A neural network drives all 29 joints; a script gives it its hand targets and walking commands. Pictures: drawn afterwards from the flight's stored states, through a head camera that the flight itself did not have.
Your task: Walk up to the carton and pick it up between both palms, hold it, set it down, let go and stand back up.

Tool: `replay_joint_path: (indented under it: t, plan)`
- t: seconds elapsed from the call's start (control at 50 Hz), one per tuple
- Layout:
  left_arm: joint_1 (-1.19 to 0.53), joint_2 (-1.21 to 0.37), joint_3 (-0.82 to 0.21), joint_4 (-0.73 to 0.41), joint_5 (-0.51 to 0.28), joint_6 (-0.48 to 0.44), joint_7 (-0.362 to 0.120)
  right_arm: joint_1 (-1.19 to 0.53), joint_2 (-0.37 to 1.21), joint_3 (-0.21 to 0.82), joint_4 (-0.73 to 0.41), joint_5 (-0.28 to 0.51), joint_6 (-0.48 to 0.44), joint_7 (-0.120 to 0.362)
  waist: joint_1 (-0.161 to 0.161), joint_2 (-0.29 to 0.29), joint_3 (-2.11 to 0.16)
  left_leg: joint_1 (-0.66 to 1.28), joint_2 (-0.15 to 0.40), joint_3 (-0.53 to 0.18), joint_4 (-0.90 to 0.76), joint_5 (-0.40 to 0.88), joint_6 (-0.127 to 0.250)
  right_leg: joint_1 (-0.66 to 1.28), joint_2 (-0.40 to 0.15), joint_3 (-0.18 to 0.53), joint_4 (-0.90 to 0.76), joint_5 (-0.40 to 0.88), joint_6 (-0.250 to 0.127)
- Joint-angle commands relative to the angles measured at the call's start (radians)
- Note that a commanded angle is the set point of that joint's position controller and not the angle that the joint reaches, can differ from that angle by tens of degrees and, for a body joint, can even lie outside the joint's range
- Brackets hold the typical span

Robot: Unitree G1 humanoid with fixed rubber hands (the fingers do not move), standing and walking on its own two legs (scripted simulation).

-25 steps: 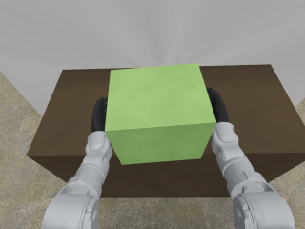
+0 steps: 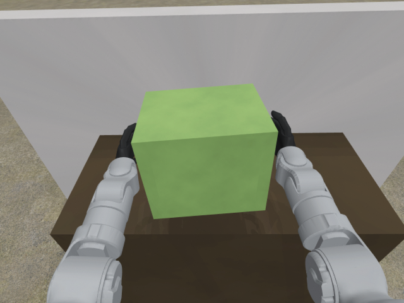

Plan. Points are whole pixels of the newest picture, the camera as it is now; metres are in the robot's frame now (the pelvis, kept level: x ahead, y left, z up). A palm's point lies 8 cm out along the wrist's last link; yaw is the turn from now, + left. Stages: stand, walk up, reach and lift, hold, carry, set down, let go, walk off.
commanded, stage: reach and lift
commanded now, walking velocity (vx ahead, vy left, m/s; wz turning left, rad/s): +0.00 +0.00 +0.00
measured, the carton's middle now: (204, 149) +0.42 +0.01 +0.13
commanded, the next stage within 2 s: hold in 0.96 s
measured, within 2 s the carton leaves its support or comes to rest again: neither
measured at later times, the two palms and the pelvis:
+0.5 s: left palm (106, 158) +0.36 +0.20 +0.16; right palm (279, 143) +0.38 -0.13 +0.18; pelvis -0.01 +0.01 +0.01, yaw +0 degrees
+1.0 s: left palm (108, 149) +0.37 +0.19 +0.17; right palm (279, 139) +0.39 -0.13 +0.18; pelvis +0.00 +0.01 +0.01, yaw +0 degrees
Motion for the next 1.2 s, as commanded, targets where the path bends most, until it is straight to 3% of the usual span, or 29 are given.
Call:
replay_joint_path:
  t: [0.0, 0.02, 0.06, 0.08, 0.12, 0.16, 0.18, 0.2, 0.28, 0.34, 0.36, 0.5, 0.54, 0.58, 0.62, 0.7, 0.72, 0.74, 0.78, 0.8, 0.86, 0.88, 0.94, 1.0, 1.06, 1.08, 1.1, 1.14, 1.18]
  plan:
    - [-0.832, -0.752, -0.292, -0.439, 0.021, 0.004, -0.181, -0.835, 0.754, 0.494, -0.473, 0.175, 0.002, 0.123, 0.061, -0.014, -0.448, 0.3, -0.111, -0.082, -0.146, 0.285, -0.023, 0.611, 0.046, -0.034, -0.115, 0.338, 0.029]
    - [-0.87, -0.798, -0.344, -0.519, -0.013, -0.004, -0.174, -0.815, 0.782, 0.507, -0.485, 0.185, 0.003, 0.127, 0.04, 0.008, -0.524, 0.341, -0.108, -0.097, -0.131, 0.343, -0.036, 0.572, 0.056, -0.039, -0.117, 0.342, 0.02]
    - [-0.837, -0.751, -0.289, -0.456, 0.014, 0.032, -0.177, -0.785, 0.766, 0.475, -0.43, 0.168, 0.036, 0.126, 0.048, -0.023, -0.388, 0.363, -0.102, -0.093, -0.14, 0.302, -0.027, 0.557, 0.047, -0.037, -0.139, 0.314, 0.021]
    - [-0.814, -0.769, -0.297, -0.486, 0.044, 0.043, -0.177, -0.742, 0.743, 0.461, -0.409, 0.172, 0.043, 0.129, 0.033, 0.02, -0.389, 0.392, -0.091, -0.105, -0.142, 0.352, -0.042, 0.56, 0.05, -0.038, -0.134, 0.342, 0.015]
    - [-0.752, -0.741, -0.213, -0.353, 0.083, 0.086, -0.195, -0.761, 0.699, 0.406, -0.36, 0.153, 0.064, 0.132, 0.046, -0.022, -0.273, 0.359, -0.095, -0.095, -0.169, 0.256, -0.033, 0.556, 0.052, -0.047, -0.169, 0.234, 0.014]
    - [-0.761, -0.735, -0.182, -0.305, 0.094, 0.105, -0.222, -0.75, 0.669, 0.347, -0.283, 0.136, 0.076, 0.134, 0.016, -0.034, -0.152, 0.333, -0.1, -0.089, -0.211, 0.15, -0.021, 0.561, 0.039, -0.047, -0.196, 0.141, 0.013]
    - [-0.766, -0.745, -0.181, -0.31, 0.12, 0.121, -0.227, -0.719, 0.648, 0.329, -0.221, 0.142, 0.081, 0.141, 0.019, 0.025, -0.119, 0.34, -0.095, -0.082, -0.223, 0.169, -0.031, 0.548, 0.039, -0.049, -0.199, 0.132, 0.002]
    - [-0.77, -0.754, -0.17, -0.279, 0.115, 0.127, -0.233, -0.785, 0.662, 0.334, -0.249, 0.143, 0.074, 0.145, 0.029, -0.007, -0.094, 0.31, -0.098, -0.083, -0.237, 0.121, -0.024, 0.538, 0.036, -0.051, -0.21, 0.085, 0.004]
    - [-0.937, -0.806, -0.234, -0.435, 0.06, 0.094, -0.211, -0.873, 0.705, 0.331, -0.315, 0.142, 0.05, 0.174, 0.011, 0.016, -0.248, 0.405, -0.083, -0.101, -0.217, 0.159, -0.037, 0.472, 0.046, -0.066, -0.201, 0.054, -0.007]
    - [-0.891, -0.795, -0.228, -0.4, 0.064, 0.116, -0.204, -0.841, 0.671, 0.322, -0.29, 0.145, 0.047, 0.182, 0.024, 0.031, -0.225, 0.408, -0.073, -0.096, -0.22, 0.19, -0.051, 0.455, 0.058, -0.079, -0.209, 0.035, -0.012]
    - [-0.862, -0.791, -0.194, -0.309, 0.087, 0.127, -0.21, -0.847, 0.645, 0.267, -0.24, 0.117, 0.052, 0.184, 0.014, 0.003, -0.138, 0.353, -0.077, -0.092, -0.248, 0.069, -0.033, 0.445, 0.046, -0.073, -0.228, -0.035, -0.012]
    - [-0.966, -0.793, -0.213, -0.417, 0.059, 0.108, -0.213, -0.871, 0.706, 0.284, -0.238, 0.123, 0.034, 0.196, 0.0, -0.009, -0.25, 0.351, -0.081, -0.08, -0.243, 0.057, -0.02, 0.488, 0.043, -0.075, -0.208, 0.01, -0.004]
    - [-0.974, -0.807, -0.243, -0.445, 0.057, 0.104, -0.206, -0.821, 0.691, 0.281, -0.209, 0.139, 0.036, 0.199, -0.008, 0.034, -0.238, 0.361, -0.069, -0.092, -0.241, 0.081, -0.037, 0.465, 0.048, -0.076, -0.205, 0.01, -0.014]
    - [-0.924, -0.825, -0.263, -0.403, 0.062, 0.119, -0.193, -0.856, 0.66, 0.272, -0.252, 0.134, 0.032, 0.204, -0.005, 0.042, -0.254, 0.373, -0.056, -0.102, -0.238, 0.121, -0.05, 0.447, 0.054, -0.075, -0.209, 0.015, -0.023]
    - [-0.871, -0.817, -0.214, -0.331, 0.077, 0.142, -0.201, -0.893, 0.658, 0.281, -0.267, 0.13, 0.029, 0.196, 0.011, -0.014, -0.19, 0.343, -0.068, -0.09, -0.245, 0.047, -0.028, 0.461, 0.049, -0.074, -0.229, -0.018, -0.012]
    - [-0.897, -0.812, -0.243, -0.431, 0.065, 0.143, -0.198, -0.858, 0.681, 0.299, -0.286, 0.157, 0.037, 0.19, -0.002, 0.025, -0.268, 0.381, -0.072, -0.096, -0.235, 0.123, -0.035, 0.486, 0.049, -0.072, -0.211, 0.052, -0.009]
    - [-0.861, -0.817, -0.251, -0.495, 0.068, 0.148, -0.194, -0.803, 0.682, 0.328, -0.292, 0.184, 0.047, 0.179, -0.002, 0.017, -0.273, 0.418, -0.068, -0.093, -0.211, 0.252, -0.047, 0.519, 0.057, -0.069, -0.209, 0.136, -0.01]
    - [-0.897, -0.778, -0.203, -0.408, 0.078, 0.149, -0.2, -0.857, 0.676, 0.316, -0.283, 0.168, 0.054, 0.173, 0.009, -0.021, -0.217, 0.373, -0.076, -0.087, -0.224, 0.144, -0.031, 0.511, 0.05, -0.062, -0.221, 0.078, -0.006]
    - [-0.84, -0.774, -0.213, -0.445, 0.061, 0.156, -0.21, -0.856, 0.69, 0.35, -0.347, 0.186, 0.052, 0.162, 0.02, -0.036, -0.273, 0.374, -0.088, -0.072, -0.211, 0.217, -0.025, 0.573, 0.054, -0.068, -0.203, 0.168, 0.005]
    - [-0.821, -0.808, -0.264, -0.498, 0.052, 0.167, -0.206, -0.849, 0.68, 0.383, -0.421, 0.217, 0.051, 0.156, 0.015, -0.002, -0.318, 0.407, -0.085, -0.082, -0.188, 0.305, -0.039, 0.569, 0.064, -0.071, -0.189, 0.221, 0.004]
    - [-0.869, -0.803, -0.295, -0.556, 0.024, 0.165, -0.197, -0.821, 0.654, 0.35, -0.406, 0.209, 0.064, 0.152, -0.023, 0.035, -0.338, 0.458, -0.076, -0.103, -0.172, 0.334, -0.059, 0.525, 0.066, -0.075, -0.199, 0.185, -0.005]
    - [-0.898, -0.789, -0.286, -0.547, 0.027, 0.167, -0.2, -0.82, 0.665, 0.353, -0.411, 0.199, 0.067, 0.151, -0.018, 0.008, -0.343, 0.456, -0.075, -0.094, -0.176, 0.31, -0.05, 0.533, 0.065, -0.073, -0.19, 0.194, -0.002]
    - [-0.745, -0.827, -0.326, -0.563, 0.02, 0.189, -0.198, -0.877, 0.658, 0.428, -0.599, 0.244, 0.055, 0.136, 0.0, -0.006, -0.425, 0.461, -0.088, -0.105, -0.138, 0.415, -0.047, 0.603, 0.067, -0.058, -0.182, 0.325, 0.002]
    - [-0.753, -0.739, -0.249, -0.534, 0.06, 0.202, -0.224, -0.789, 0.636, 0.399, -0.509, 0.216, 0.097, 0.108, -0.026, -0.035, -0.303, 0.42, -0.104, -0.096, -0.158, 0.321, -0.029, 0.629, 0.05, -0.052, -0.198, 0.324, 0.014]
    - [-0.744, -0.731, -0.222, -0.445, 0.089, 0.223, -0.243, -0.79, 0.612, 0.333, -0.419, 0.19, 0.117, 0.118, -0.016, -0.036, -0.173, 0.361, -0.09, -0.098, -0.22, 0.161, -0.019, 0.56, 0.053, -0.063, -0.219, 0.142, -0.003]
    - [-0.777, -0.76, -0.242, -0.513, 0.072, 0.218, -0.245, -0.82, 0.645, 0.362, -0.454, 0.226, 0.113, 0.117, -0.005, -0.029, -0.246, 0.382, -0.086, -0.092, -0.214, 0.212, -0.024, 0.578, 0.057, -0.065, -0.203, 0.18, -0.003]
    - [-0.809, -0.766, -0.277, -0.578, 0.046, 0.213, -0.243, -0.804, 0.645, 0.364, -0.479, 0.225, 0.116, 0.114, -0.039, -0.012, -0.289, 0.384, -0.086, -0.102, -0.192, 0.256, -0.03, 0.62, 0.052, -0.053, -0.186, 0.258, -0.003]
    - [-0.777, -0.79, -0.316, -0.614, 0.021, 0.228, -0.239, -0.797, 0.637, 0.406, -0.575, 0.248, 0.12, 0.105, -0.048, -0.003, -0.343, 0.424, -0.096, -0.102, -0.172, 0.335, -0.038, 0.624, 0.057, -0.054, -0.182, 0.304, 0.005]
    - [-0.808, -0.79, -0.331, -0.57, -0.001, 0.225, -0.239, -0.852, 0.621, 0.367, -0.603, 0.232, 0.123, 0.1, -0.064, -0.013, -0.359, 0.404, -0.09, -0.115, -0.171, 0.263, -0.037, 0.604, 0.055, -0.052, -0.192, 0.25, -0.003]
